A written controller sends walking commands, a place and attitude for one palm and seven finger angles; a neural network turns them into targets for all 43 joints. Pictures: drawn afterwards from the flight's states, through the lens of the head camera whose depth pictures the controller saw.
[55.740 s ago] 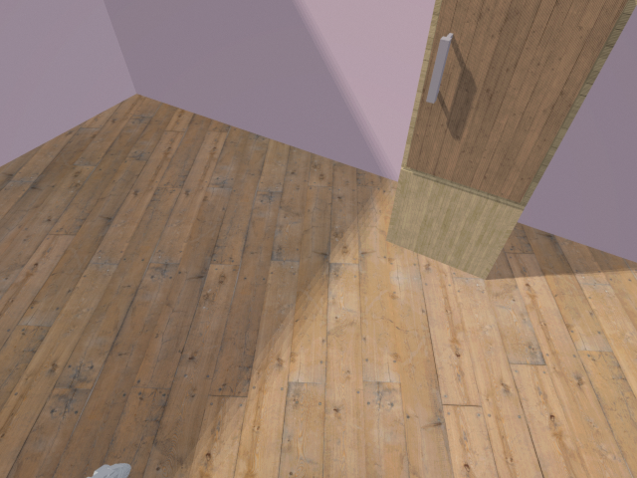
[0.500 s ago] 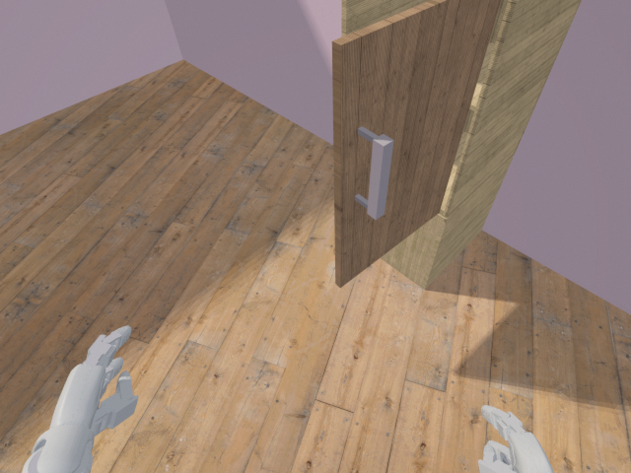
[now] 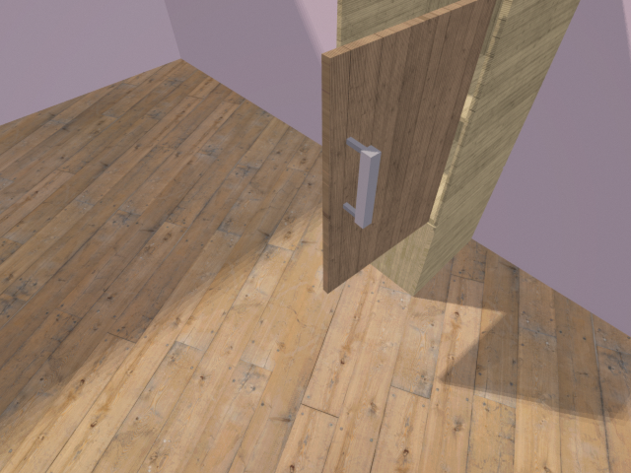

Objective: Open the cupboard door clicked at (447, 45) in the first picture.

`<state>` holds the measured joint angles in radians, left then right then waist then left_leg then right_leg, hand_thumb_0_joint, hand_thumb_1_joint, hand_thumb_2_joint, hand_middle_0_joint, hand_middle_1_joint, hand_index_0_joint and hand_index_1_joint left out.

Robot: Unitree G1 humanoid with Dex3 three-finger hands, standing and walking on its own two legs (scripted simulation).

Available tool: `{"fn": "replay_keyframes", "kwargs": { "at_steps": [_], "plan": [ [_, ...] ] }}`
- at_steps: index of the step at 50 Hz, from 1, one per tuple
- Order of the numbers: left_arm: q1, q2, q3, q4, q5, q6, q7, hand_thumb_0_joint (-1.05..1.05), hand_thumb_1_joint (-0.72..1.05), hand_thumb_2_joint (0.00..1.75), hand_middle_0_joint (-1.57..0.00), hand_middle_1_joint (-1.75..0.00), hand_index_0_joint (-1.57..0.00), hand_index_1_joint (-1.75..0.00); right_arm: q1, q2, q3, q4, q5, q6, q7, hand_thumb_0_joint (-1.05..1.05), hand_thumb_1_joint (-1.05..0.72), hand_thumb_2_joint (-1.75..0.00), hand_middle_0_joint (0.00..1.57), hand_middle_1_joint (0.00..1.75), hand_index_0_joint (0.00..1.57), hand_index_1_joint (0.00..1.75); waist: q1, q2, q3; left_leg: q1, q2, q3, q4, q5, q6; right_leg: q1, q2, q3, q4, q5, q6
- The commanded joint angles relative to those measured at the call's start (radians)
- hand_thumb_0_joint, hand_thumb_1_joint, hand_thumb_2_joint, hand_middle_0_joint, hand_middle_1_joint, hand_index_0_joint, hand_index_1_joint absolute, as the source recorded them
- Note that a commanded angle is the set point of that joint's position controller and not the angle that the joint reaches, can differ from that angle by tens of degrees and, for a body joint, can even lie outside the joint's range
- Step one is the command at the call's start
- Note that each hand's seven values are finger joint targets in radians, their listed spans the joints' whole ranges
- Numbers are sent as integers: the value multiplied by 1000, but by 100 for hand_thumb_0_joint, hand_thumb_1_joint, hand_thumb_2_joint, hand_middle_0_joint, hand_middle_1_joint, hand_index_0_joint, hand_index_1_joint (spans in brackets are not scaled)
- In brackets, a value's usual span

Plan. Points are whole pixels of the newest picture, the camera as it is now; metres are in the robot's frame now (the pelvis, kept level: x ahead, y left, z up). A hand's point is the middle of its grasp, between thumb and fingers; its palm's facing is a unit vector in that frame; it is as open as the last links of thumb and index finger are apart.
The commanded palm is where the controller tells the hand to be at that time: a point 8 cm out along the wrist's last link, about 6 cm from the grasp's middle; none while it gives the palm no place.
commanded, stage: let the arm hang, fingers relaxed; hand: left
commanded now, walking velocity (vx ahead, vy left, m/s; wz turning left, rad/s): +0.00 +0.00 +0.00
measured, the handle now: (358, 184) +0.58 -0.04 +0.01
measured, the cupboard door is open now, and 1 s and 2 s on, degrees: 85 85 85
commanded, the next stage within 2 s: look to check the result in 0.46 s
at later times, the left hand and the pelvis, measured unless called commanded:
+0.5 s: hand out of the picture +0.00 +0.15 -0.18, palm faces +0.04 -0.98 -0.17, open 7.4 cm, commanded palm none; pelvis +0.01 -0.01 +0.00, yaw +0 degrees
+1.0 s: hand out of the picture +0.01 +0.16 -0.17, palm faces +0.03 -0.98 -0.18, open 7.4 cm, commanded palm none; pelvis +0.02 +0.00 +0.00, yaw +0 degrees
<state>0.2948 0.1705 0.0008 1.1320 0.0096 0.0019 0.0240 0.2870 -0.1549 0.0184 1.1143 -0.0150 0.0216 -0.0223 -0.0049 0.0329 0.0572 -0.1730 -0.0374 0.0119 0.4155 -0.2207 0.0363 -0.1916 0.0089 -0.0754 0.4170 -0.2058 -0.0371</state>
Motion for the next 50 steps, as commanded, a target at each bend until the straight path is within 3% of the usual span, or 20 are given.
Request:
{"fn": "replay_keyframes", "kwargs": {
  "at_steps": [1, 7, 14, 20, 25, 50],
  "plan": [
    [30, 84, 17, -25, -5, -19, 10, 0, 90, 90, -20, -30, -20, -30, 72, -91, -14, -4, -5, -23, -11, 0, -90, -90, 20, 30, 20, 30, 0, -103, 14, -47, 113, -101, -90, 58, 2, 11, -120, 143, -109, -22, -12],
    [41, 66, 19, -13, -4, -17, 13, 0, 90, 90, -20, -30, -20, -30, 75, -60, -10, 20, -6, -23, -13, 0, -90, -90, 20, 30, 20, 30, 3, -76, 50, -54, 109, -93, -97, 44, 2, -12, -118, 146, -110, -35, -10],
    [52, 55, 23, -7, -5, -23, 16, 0, 90, 90, -20, -30, -20, -30, 81, -44, -9, 28, -5, -31, -19, 0, -90, -90, 20, 30, 20, 30, 6, -24, 14, -42, 117, -93, -94, 107, 0, 33, -119, 135, -90, 57, -12],
    [58, 49, 22, -2, -5, -22, 15, 0, 90, 90, -20, -30, -20, -30, 82, -44, -9, 28, -6, -29, -21, 0, -90, -90, 20, 30, 20, 30, 4, -1, 38, -38, 115, -92, -96, 95, -2, 20, -119, 138, -102, 46, -13],
    [58, 47, 23, -2, -5, -24, 15, 0, 90, 90, -20, -30, -20, -30, 88, -52, -11, 25, -5, -30, -23, 0, -90, -90, 20, 30, 20, 30, 2, -33, 21, -26, 118, -97, -95, 108, -1, 35, -117, 129, -100, 60, -11],
    [59, 50, 24, 0, -4, -28, 15, 0, 90, 90, -20, -30, -20, -30, 67, -65, -12, 29, -4, -35, -26, 0, -90, -90, 20, 30, 20, 30, 3, -34, 22, -2, 122, -94, -101, 154, -2, 49, -118, 126, -98, 119, -9]
  ]
}}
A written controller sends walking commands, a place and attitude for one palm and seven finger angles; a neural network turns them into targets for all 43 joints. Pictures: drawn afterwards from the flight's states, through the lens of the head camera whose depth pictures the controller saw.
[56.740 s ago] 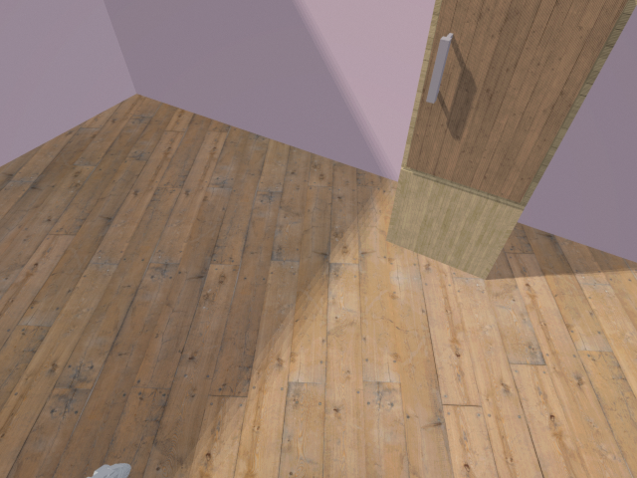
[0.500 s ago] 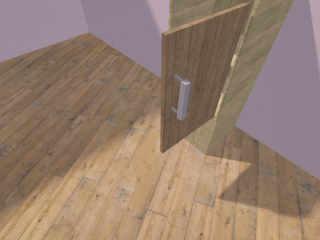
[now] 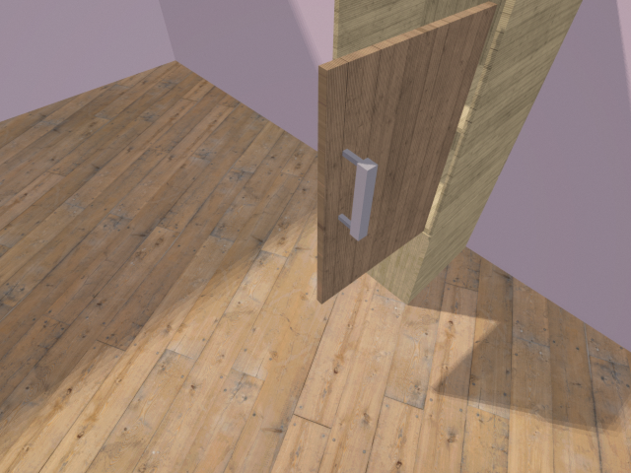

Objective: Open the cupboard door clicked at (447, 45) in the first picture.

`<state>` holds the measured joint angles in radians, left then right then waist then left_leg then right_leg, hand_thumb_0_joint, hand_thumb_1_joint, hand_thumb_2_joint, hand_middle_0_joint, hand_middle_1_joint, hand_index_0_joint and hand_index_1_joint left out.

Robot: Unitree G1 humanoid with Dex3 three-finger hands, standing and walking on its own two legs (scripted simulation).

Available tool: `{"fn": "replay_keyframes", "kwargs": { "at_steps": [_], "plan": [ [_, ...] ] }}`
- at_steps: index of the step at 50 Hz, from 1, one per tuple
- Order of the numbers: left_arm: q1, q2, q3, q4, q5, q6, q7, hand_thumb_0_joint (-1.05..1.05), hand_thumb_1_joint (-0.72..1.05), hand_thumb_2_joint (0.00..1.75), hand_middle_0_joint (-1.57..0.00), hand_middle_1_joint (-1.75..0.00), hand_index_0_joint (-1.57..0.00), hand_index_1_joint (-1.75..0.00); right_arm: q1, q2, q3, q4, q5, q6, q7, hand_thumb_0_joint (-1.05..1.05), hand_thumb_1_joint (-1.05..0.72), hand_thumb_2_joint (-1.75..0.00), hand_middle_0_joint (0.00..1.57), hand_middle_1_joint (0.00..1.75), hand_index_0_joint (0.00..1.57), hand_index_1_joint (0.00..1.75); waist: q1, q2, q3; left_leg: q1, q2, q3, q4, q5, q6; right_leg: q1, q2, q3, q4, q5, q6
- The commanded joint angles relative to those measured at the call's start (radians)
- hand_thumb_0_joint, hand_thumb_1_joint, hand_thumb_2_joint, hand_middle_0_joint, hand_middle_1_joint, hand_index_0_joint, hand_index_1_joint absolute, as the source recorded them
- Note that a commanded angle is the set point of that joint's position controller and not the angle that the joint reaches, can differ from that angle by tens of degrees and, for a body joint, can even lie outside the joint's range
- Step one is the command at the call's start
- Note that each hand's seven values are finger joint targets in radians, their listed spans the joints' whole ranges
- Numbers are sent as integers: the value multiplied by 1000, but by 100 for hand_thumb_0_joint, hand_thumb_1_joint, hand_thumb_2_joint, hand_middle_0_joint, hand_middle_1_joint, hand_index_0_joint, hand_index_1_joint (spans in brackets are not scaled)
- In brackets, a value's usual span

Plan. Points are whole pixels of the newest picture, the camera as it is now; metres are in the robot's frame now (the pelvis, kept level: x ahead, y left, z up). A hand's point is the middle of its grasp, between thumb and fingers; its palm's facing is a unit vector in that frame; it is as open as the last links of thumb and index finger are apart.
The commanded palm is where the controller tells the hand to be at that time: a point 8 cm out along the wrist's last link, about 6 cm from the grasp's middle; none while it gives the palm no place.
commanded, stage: look to check the result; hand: left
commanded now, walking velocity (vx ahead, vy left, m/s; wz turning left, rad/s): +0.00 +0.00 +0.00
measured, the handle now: (354, 196) +0.56 -0.03 +0.01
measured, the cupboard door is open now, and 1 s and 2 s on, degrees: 85 85 85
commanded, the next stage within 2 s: stand and wait in 0.08 s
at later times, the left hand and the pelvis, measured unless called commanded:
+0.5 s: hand out of the picture +0.01 +0.17 -0.17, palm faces +0.03 -0.98 -0.19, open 7.4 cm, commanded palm none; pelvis +0.01 +0.00 +0.00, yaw +0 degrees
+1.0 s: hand out of the picture +0.02 +0.19 -0.17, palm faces +0.01 -0.98 -0.20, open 7.4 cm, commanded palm none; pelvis +0.01 +0.01 +0.00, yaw +0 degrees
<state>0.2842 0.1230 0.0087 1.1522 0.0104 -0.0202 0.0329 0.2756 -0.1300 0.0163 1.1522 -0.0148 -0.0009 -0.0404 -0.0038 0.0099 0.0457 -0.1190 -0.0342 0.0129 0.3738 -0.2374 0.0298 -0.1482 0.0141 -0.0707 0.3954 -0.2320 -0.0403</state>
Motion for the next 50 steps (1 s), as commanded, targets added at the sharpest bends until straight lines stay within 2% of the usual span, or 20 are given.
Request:
{"fn": "replay_keyframes", "kwargs": {
  "at_steps": [1, 5, 11, 13, 16, 24, 28, 38, 44, 50],
  "plan": [
    [68, 99, 17, -20, -5, -6, 6, 0, 90, 90, -20, -30, -20, -30, 77, -89, -10, -8, -4, -13, -8, 0, -90, -90, 20, 30, 20, 30, 2, -13, 34, -57, 119, -95, -62, 175, 5, 9, -123, 121, -76, 149, -5],
    [69, 103, 18, -24, -5, -8, 7, 0, 90, 90, -20, -30, -20, -30, 73, -93, -12, -10, -4, -15, -9, 0, -90, -90, 20, 30, 20, 30, 3, -17, 8, -39, 120, -96, -56, 207, 6, 29, -127, 119, -69, 199, -7],
    [60, 111, 17, -24, -6, -9, 6, 0, 90, 90, -20, -30, -20, -30, 67, -101, -13, -9, -4, -14, -9, 0, -90, -90, 20, 30, 20, 30, 1, -5, 16, -35, 121, -92, -60, 204, 4, 29, -128, 121, -74, 205, -7],
    [62, 114, 18, -25, -5, -10, 7, 0, 90, 90, -20, -30, -20, -30, 60, -105, -15, -12, -2, -14, -9, 0, -90, -90, 20, 30, 20, 30, 4, -18, 19, -30, 122, -93, -57, 209, 6, 25, -126, 118, -77, 212, -6],
    [54, 113, 16, -24, -6, -9, 6, 0, 90, 90, -20, -30, -20, -30, 60, -105, -13, -10, -4, -15, -9, 0, -90, -90, 20, 30, 20, 30, 2, 1, 25, -34, 122, -96, -66, 207, 4, 28, -127, 120, -78, 201, -6],
    [44, 123, 16, -26, -5, -9, 4, 0, 90, 90, -20, -30, -20, -30, 49, -119, -15, -13, -3, -16, -9, 0, -90, -90, 20, 30, 20, 30, 0, -14, 24, -25, 126, -96, -72, 196, 6, 22, -126, 123, -87, 181, -6],
    [43, 136, 20, -29, -4, -14, 4, 0, 90, 90, -20, -30, -20, -30, 40, -133, -19, -17, -1, -19, -9, 0, -90, -90, 20, 30, 20, 30, 4, -20, -4, -7, 127, -94, -66, 225, 8, 38, -129, 122, -82, 226, -7],
    [27, 153, 22, -31, -3, -15, 3, 0, 90, 90, -20, -30, -20, -30, 26, -146, -21, -19, -1, -19, -9, 0, -90, -90, 20, 30, 20, 30, 3, -16, 6, -5, 128, -96, -72, 242, 6, 44, -131, 120, -84, 252, -8],
    [11, 155, 19, -31, -4, -12, 1, 0, 90, 90, -20, -30, -20, -30, 15, -149, -20, -14, -4, -18, -7, 0, -90, -90, 20, 30, 20, 30, 2, -7, 25, -15, 129, -98, -84, 216, 5, 38, -131, 124, -94, 209, -7],
    [2, 167, 19, -33, -4, -14, -1, 0, 90, 90, -20, -30, -20, -30, 4, -164, -20, -18, -4, -21, -6, 0, -90, -90, 20, 30, 20, 30, 3, -12, 1, -1, 129, -102, -86, 226, 6, 48, -132, 126, -95, 212, -7]
  ]
}}
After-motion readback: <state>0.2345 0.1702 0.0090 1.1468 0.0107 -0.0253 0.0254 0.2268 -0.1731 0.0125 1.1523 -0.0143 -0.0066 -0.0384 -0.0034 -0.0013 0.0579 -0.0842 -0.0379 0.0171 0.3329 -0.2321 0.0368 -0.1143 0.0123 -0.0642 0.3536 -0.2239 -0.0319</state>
